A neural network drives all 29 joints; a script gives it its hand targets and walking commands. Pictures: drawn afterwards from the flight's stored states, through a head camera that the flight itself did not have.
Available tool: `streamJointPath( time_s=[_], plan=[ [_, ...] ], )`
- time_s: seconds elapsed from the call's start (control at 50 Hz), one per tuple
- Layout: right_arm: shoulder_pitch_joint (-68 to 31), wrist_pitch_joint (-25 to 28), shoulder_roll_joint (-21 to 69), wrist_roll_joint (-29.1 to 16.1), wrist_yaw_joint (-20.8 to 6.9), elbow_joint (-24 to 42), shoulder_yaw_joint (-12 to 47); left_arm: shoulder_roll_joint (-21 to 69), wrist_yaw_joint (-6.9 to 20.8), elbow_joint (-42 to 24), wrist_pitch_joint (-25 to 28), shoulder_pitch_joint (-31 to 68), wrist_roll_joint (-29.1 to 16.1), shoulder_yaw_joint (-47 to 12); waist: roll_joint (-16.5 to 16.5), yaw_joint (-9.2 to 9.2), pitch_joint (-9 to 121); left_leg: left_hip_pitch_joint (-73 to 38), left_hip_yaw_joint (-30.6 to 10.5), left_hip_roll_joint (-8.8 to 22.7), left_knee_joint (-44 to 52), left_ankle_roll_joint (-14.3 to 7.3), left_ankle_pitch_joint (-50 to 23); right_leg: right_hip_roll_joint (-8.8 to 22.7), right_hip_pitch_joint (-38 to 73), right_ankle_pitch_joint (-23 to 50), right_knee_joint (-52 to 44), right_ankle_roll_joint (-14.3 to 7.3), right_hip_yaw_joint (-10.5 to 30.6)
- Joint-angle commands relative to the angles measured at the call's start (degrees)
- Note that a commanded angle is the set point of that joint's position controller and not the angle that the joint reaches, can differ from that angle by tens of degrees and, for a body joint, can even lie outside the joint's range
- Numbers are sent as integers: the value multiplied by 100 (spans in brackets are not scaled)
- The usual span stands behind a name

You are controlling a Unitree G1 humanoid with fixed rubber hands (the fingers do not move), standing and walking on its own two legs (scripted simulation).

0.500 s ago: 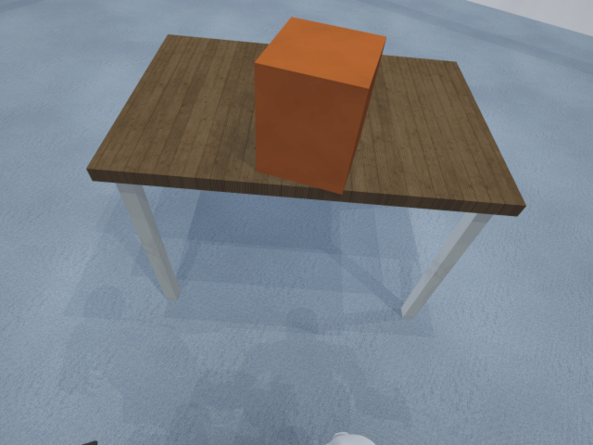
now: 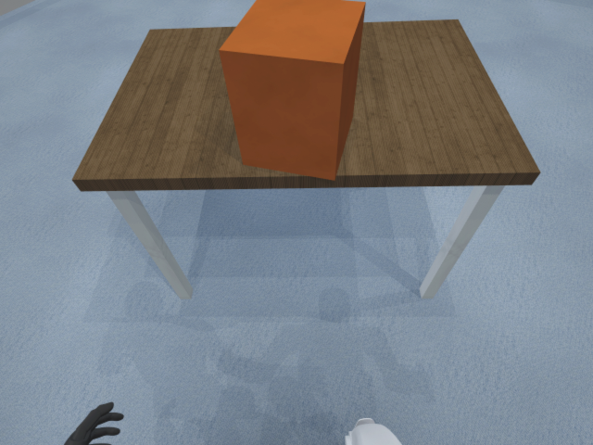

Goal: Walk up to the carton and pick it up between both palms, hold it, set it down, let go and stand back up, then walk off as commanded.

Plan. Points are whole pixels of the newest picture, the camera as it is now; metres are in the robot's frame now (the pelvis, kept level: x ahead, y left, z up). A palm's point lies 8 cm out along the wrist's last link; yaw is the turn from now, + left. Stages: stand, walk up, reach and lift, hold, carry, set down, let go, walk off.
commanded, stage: walk off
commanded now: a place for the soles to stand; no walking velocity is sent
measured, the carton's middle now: (299, 90) +0.74 +0.01 +0.05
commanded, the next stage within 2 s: stand in 0.46 s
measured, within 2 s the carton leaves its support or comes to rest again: neither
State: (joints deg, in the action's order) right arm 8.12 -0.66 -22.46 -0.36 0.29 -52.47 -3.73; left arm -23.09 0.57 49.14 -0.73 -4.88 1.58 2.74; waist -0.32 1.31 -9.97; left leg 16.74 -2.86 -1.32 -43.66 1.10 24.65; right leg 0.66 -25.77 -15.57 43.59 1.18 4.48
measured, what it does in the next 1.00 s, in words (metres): stands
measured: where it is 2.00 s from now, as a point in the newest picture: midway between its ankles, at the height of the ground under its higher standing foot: outside the picture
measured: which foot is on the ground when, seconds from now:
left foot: down 0.00-1.00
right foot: down 0.00-1.00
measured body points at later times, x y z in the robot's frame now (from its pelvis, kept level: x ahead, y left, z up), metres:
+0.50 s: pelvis +0.01 +0.00 +0.01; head +0.06 +0.01 +0.46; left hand +0.12 +0.30 -0.11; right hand +0.13 -0.31 -0.10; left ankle -0.01 +0.14 -0.71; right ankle +0.08 -0.13 -0.71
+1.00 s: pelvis +0.04 +0.00 +0.03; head +0.05 -0.01 +0.48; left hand +0.16 +0.30 -0.08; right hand +0.14 -0.30 -0.10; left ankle -0.01 +0.14 -0.71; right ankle +0.08 -0.13 -0.71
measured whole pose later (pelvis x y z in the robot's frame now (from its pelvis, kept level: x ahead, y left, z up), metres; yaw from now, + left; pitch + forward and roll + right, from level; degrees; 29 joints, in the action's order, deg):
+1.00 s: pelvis +0.04 +0.00 +0.03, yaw +1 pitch -2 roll +0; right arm 6.3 1.0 -19.9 0.0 -0.4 -61.6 -1.9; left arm -20.2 0.2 60.7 1.6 -2.9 0.4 0.2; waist -0.4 0.1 -3.2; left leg 4.0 -4.6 0.3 -23.1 1.8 17.2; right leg 0.6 -13.2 -10.3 25.5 1.1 2.4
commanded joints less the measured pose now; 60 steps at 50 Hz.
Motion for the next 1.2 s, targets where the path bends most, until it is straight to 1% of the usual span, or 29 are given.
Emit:
streamJointPath(
  time_s=[0.0, 0.02, 0.06, 0.08, 0.12, 0.14, 0.2, 0.26, 0.32, 0.34, 0.36, 0.44, 0.46, 0.5, 0.52, 0.58, 0.62, 0.68, 0.72, 0.74, 0.76, 0.82, 0.88, 0.9, 0.92, 0.96, 1.12, 1.14, 1.18],
  plan=[
    [-60, 162, -1595, 97, 32, 383, -327, -1119, -74, -344, 79, 43, -19, 333, 154, -200, 1007, 718, -1377, 1069, 1573, -876, -992, 5, 1303, 252, -547, -323, 108],
    [-125, 171, -1461, 84, 25, 443, -276, -1101, -74, -321, 99, -2, -27, 327, 206, -252, 981, 782, -1189, 1003, 1432, -807, -1221, 116, 1521, 367, -791, -373, 160],
    [-5, 176, -1316, 66, 18, 429, -246, -1140, -61, -338, 108, 128, -54, 330, 73, -154, 1056, 561, -852, 636, 1338, -582, -1166, 306, 1429, 646, -935, -536, 522],
    [83, 172, -1306, 48, 17, 418, -250, -1153, -51, -307, 103, 177, -74, 326, -64, -105, 1029, 470, -820, 578, 1399, -552, -1007, 363, 1278, 574, -942, -563, 566],
    [11, 202, -1298, 52, 6, 428, -224, -1056, -46, -293, 94, 183, -86, 277, -313, -134, 945, 547, -1000, 709, 1636, -588, -786, 279, 1291, 597, -900, -462, 379],
    [-51, 208, -1303, 60, 1, 430, -221, -1054, -64, -272, 101, 162, -98, 268, -406, -157, 898, 621, -962, 756, 1702, -607, -758, 249, 1361, 544, -909, -445, 306],
    [-57, 204, -1270, 55, -11, 481, -228, -1092, -69, -281, 122, 141, -84, 260, -425, -150, 979, 517, -834, 736, 1602, -600, -941, 308, 1425, 675, -1094, -436, 364],
    [67, 209, -1190, 29, -2, 465, -226, -1140, -53, -235, 165, 191, -79, 275, -373, -52, 1122, 251, -679, 557, 1533, -484, -825, 447, 1343, 810, -1229, -519, 568],
    [19, 191, -1149, 15, 3, 426, -230, -1114, -58, -220, 180, 179, -79, 259, -241, -49, 1231, 136, -629, 532, 1468, -483, -850, 477, 1335, 913, -1298, -508, 591],
    [39, 181, -1175, 18, 7, 431, -237, -1116, -54, -202, 172, 170, -69, 263, -256, -47, 1220, 111, -609, 524, 1498, -484, -778, 479, 1309, 847, -1322, -495, 600],
    [-6, 205, -1194, 13, 14, 433, -236, -1045, -56, -175, 158, 152, -93, 221, -382, -58, 1230, 95, -685, 602, 1671, -521, -814, 411, 1295, 1031, -1203, -464, 422],
    [-31, 177, -1151, 6, 24, 433, -248, -1078, -55, -146, 172, 104, -52, 260, -76, -37, 1339, 68, -570, 549, 1445, -494, -870, 453, 1431, 1064, -1365, -450, 526],
    [-63, 191, -957, 33, 1, 193, -162, -1029, -40, 120, 245, 134, -80, 138, -72, -62, 1681, -225, -598, 571, 1618, -368, -579, 596, 1512, 589, -1621, -523, 579],
    [-88, 224, -938, 36, -42, 133, -157, -1060, -32, 170, 303, 256, -43, 139, 137, -29, 1556, -320, -602, 555, 1710, -323, -442, 631, 1431, 357, -1827, -523, 669],
    [-150, 240, -996, 42, -52, 100, -149, -1008, -28, 178, 313, 316, -63, 118, 30, -39, 1488, -267, -589, 553, 1763, -308, -490, 612, 1460, 486, -1839, -480, 607],
    [-172, 242, -1041, 40, -53, -107, -126, -1060, -29, 367, 355, 297, -82, 92, 207, -71, 1342, -420, -543, 549, 1874, -311, -903, 636, 1443, 816, -1960, -443, 534],
    [-191, 253, -1054, 30, -54, -198, -112, -1010, -43, 432, 355, 352, -96, 70, 188, -64, 1282, -470, -516, 581, 1997, -276, -1260, 649, 1553, 1305, -1962, -421, 473],
    [-238, 267, -1120, 26, -34, -335, -111, -981, -49, 579, 364, 287, -96, 40, 275, -118, 1297, -590, -505, 606, 2115, -250, -1599, 608, 1698, 1508, -1996, -376, 340],
    [-318, 278, -1058, 46, -41, -382, -84, -937, -73, 676, 351, 306, -115, 35, 144, -145, 1204, -467, -527, 636, 2315, -231, -1462, 580, 1810, 1391, -2043, -338, 306],
    [-357, 279, -976, 34, -45, -418, -59, -986, -85, 688, 347, 407, -114, 42, 269, -112, 1216, -560, -525, 665, 2333, -214, -1672, 593, 1836, 1623, -2011, -334, 259],
    [-293, 282, -1005, 39, -37, -464, -46, -929, -81, 690, 338, 373, -130, 19, 305, -155, 1255, -585, -508, 662, 2345, -201, -1809, 585, 1925, 1686, -2037, -302, 241],
    [-317, 289, -1029, 21, -25, -537, -50, -938, -89, 761, 345, 361, -132, 14, -3, -157, 1356, -721, -445, 675, 2419, -167, -2102, 606, 2035, 1956, -2036, -270, 224],
    [-384, 289, -981, 27, -22, -586, -13, -879, -94, 825, 337, 392, -137, 4, 79, -181, 1266, -693, -506, 718, 2576, -181, -2045, 594, 2124, 1915, -2069, -268, 193],
    [-453, 280, -1035, 50, -18, -589, -26, -908, -100, 873, 336, 473, -123, 8, 20, -200, 1226, -682, -429, 695, 2587, -149, -2142, 590, 2145, 1985, -2109, -251, 178],
    [-353, 275, -975, 32, -13, -627, -28, -956, -107, 868, 346, 439, -111, 14, 96, -154, 1269, -756, -421, 692, 2567, -139, -2227, 608, 2159, 2070, -2112, -272, 205],
    [-359, 279, -1003, 18, -17, -646, -17, -977, -105, 884, 333, 438, -117, 12, -36, -160, 1341, -844, -374, 676, 2573, -118, -2360, 636, 2264, 2274, -2120, -264, 211],
    [-373, 252, -959, 43, -4, -686, 2, -995, -116, 978, 300, 528, -98, 19, 55, -123, 1226, -891, -351, 709, 2679, -95, -2178, 606, 2193, 2114, -2274, -244, 199],
    [-406, 258, -1016, 26, 4, -679, -8, -899, -118, 958, 299, 578, -110, 8, -40, -141, 1259, -836, -349, 700, 2668, -94, -2155, 609, 2231, 2157, -2280, -237, 209],
    [-399, 241, -1029, 26, 11, -705, -27, -935, -110, 1004, 308, 558, -109, 11, -19, -113, 1285, -901, -345, 705, 2723, -123, -2074, 608, 2226, 2071, -2298, -263, 197]
  ],
)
